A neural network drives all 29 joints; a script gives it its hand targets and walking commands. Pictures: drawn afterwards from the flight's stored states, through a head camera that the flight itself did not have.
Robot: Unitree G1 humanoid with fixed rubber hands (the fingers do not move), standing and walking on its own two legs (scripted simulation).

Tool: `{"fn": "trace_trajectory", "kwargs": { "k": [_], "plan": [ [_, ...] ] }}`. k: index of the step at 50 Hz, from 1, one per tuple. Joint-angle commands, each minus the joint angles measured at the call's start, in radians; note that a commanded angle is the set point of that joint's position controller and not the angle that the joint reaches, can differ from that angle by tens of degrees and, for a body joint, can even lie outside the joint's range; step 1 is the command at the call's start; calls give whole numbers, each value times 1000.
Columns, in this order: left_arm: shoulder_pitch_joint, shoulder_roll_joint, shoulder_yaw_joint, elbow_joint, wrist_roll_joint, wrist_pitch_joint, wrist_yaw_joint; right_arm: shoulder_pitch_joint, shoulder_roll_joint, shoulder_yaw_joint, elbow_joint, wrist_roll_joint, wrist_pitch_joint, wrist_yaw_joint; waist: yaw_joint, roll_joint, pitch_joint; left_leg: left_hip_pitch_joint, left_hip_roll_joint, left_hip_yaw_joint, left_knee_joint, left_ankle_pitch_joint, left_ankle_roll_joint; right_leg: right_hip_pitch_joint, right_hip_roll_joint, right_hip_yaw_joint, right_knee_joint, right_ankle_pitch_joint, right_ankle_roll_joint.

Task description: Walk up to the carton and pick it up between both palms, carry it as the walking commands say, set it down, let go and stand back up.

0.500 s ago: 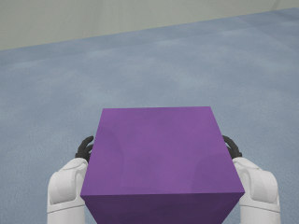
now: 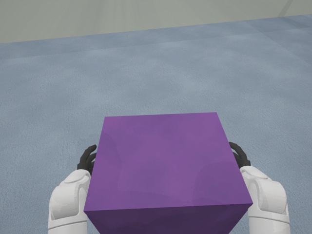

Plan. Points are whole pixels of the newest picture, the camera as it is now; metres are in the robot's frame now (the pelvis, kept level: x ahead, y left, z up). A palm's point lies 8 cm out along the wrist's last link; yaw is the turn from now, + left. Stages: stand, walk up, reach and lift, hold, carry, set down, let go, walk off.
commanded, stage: carry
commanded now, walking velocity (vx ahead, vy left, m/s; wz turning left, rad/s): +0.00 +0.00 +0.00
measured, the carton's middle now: (163, 183) +0.25 -0.01 +0.01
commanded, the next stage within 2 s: none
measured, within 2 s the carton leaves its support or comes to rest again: neither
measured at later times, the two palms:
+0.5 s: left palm (74, 192) +0.21 +0.19 +0.07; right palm (244, 186) +0.21 -0.18 +0.06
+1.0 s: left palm (78, 195) +0.21 +0.19 +0.06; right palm (249, 191) +0.20 -0.19 +0.06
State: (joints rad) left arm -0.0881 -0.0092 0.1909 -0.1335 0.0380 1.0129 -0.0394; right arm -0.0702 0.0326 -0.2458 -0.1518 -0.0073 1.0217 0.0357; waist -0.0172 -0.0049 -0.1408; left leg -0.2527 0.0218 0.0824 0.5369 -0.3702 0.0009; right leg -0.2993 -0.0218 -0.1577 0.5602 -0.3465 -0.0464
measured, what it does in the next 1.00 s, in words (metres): shifts its weight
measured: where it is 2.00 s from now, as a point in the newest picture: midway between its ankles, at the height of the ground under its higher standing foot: outside the picture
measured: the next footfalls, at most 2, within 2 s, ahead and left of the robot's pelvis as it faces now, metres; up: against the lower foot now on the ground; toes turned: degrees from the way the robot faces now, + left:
none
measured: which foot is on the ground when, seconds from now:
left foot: down 0.00-1.00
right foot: down 0.00-1.00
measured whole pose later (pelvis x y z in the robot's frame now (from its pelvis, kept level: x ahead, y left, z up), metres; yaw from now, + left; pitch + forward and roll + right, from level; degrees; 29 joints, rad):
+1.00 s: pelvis -0.06 +0.00 +0.00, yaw +0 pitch +2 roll +0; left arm -0.12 -0.02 0.23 -0.14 0.03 1.00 -0.06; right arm -0.09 0.04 -0.25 -0.18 -0.02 1.01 0.03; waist -0.01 0.00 -0.09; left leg -0.30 0.02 0.09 0.53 -0.26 0.01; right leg -0.33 -0.02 -0.16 0.52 -0.23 -0.05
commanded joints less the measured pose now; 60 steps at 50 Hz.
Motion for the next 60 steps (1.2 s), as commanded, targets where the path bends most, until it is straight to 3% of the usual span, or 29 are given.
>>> {"fn": "trace_trajectory", "kwargs": {
  "k": [1,4,5,6,11,13,14,17,20,21,22,24,26,28,35,40,41,42,44,45,48,49,50,52,54,55,56,58,60],
  "plan": [
    [-400,-735,-737,-326,-276,40,-129,-517,685,823,-386,275,30,135,5,-11,-217,91,118,-93,1,495,36,91,-128,138,-41,481,17],
    [-245,-613,-414,168,-30,-11,-142,-361,573,541,80,26,-16,130,2,-83,-250,40,101,-100,-18,337,50,196,-139,137,-31,515,1],
    [-237,-630,-531,1,-109,-3,-148,-399,566,658,-114,104,-8,133,5,-39,-176,23,102,-97,-41,288,41,112,-138,161,-55,416,-1],
    [-249,-557,-376,242,21,-56,-149,-405,519,529,132,-7,-56,143,4,-73,-169,20,107,-102,-49,292,37,119,-133,147,-57,384,1],
    [-596,-780,-788,-473,-338,-18,-136,-673,799,875,-441,357,-10,150,13,68,-103,-16,119,-123,-137,188,41,43,-112,135,-103,152,22],
    [-428,-705,-690,-319,-242,28,-126,-495,689,746,-314,245,21,134,15,116,-165,27,128,-149,-137,229,65,61,-107,144,-76,156,12],
    [-378,-618,-509,-32,-94,11,-125,-369,622,552,25,75,-2,131,14,130,-225,19,128,-136,-95,339,51,147,-120,134,-56,241,10],
    [-260,-568,-462,98,-38,-54,-145,-400,526,590,2,25,-65,135,6,-19,-241,66,117,-85,-16,435,47,157,-143,148,-22,523,10],
    [-608,-761,-771,-408,-327,-45,-156,-621,737,829,-391,274,-41,143,7,-14,-107,-29,99,-103,-90,226,46,80,-148,161,-114,322,12],
    [-515,-726,-649,-221,-240,-37,-150,-587,682,738,-248,209,-29,142,7,5,-89,-34,99,-111,-122,114,53,32,-132,157,-148,131,20],
    [-579,-749,-712,-344,-288,-9,-147,-679,743,817,-383,277,-10,138,9,-23,-53,-87,94,-119,-141,71,48,37,-137,179,-176,35,17],
    [-484,-647,-572,-118,-165,3,-132,-456,664,634,-52,137,7,129,7,31,-43,-75,125,-155,-201,96,61,52,-94,121,-99,89,29],
    [-353,-652,-625,-136,-183,40,-136,-443,634,687,-167,177,31,135,11,57,-119,-23,144,-149,-171,245,64,94,-98,108,-59,173,28],
    [-357,-621,-495,53,-99,-25,-151,-414,613,609,15,78,-31,143,9,-31,-222,18,124,-106,-66,323,57,155,-144,145,-65,334,12],
    [-479,-701,-630,-217,-219,22,-137,-496,705,715,-172,210,24,144,9,54,-109,-18,84,-113,-133,67,48,3,-137,189,-175,-10,1],
    [-367,-685,-555,-76,-162,-8,-148,-537,640,708,-217,161,-20,135,14,-17,-238,35,85,-97,-50,295,47,138,-159,182,-102,480,0],
    [-381,-654,-528,-59,-139,-19,-151,-416,626,656,-90,110,-23,132,9,-33,-223,-22,90,-92,-49,234,43,179,-151,163,-110,453,0],
    [-432,-709,-656,-257,-242,-4,-160,-538,686,800,-345,225,-9,143,8,-89,-193,-18,84,-84,-59,170,44,146,-151,166,-128,371,-3],
    [-501,-747,-660,-284,-250,-2,-150,-600,767,805,-319,267,7,140,10,-68,-197,10,102,-96,-76,207,38,120,-147,162,-110,340,-4],
    [-430,-660,-523,-68,-127,-22,-150,-497,663,653,-100,128,-22,141,15,-34,-175,-33,107,-100,-68,223,43,130,-134,150,-117,329,-2],
    [-373,-615,-483,4,-83,-30,-153,-452,609,621,-40,84,-37,144,9,-45,-131,-48,92,-98,-61,213,37,115,-153,172,-125,368,1],
    [-437,-653,-652,-242,-212,-5,-151,-388,651,709,-163,158,-4,142,13,43,-118,-73,79,-71,-63,155,36,101,-171,199,-133,313,8],
    [-399,-694,-660,-239,-238,22,-147,-482,682,787,-285,235,17,139,5,-64,-152,-25,80,-100,-70,165,35,80,-148,172,-128,262,-1],
    [-559,-733,-709,-345,-291,56,-142,-527,740,780,-267,275,53,141,15,107,-152,-3,117,-124,-125,168,52,60,-127,166,-122,111,-12],
    [-458,-692,-643,-248,-229,82,-139,-490,689,715,-214,224,70,139,15,112,-143,-76,129,-154,-155,95,53,81,-114,131,-118,66,6],
    [-330,-619,-475,67,-67,45,-140,-450,603,580,1,88,33,138,9,46,-91,-62,109,-133,-159,86,55,47,-108,149,-139,58,8],
    [-328,-644,-621,-163,-191,76,-146,-431,618,723,-217,169,63,131,11,40,-84,-80,111,-127,-152,88,60,44,-117,159,-140,62,2],
    [-419,-663,-561,-55,-152,26,-155,-504,644,665,-111,142,14,148,10,17,-110,-25,114,-124,-129,222,58,53,-132,159,-125,193,-3],
    [-561,-721,-679,-299,-270,42,-155,-585,707,760,-271,238,44,146,12,1,-91,-45,131,-143,-157,227,69,61,-110,134,-117,155,13]
  ]
}}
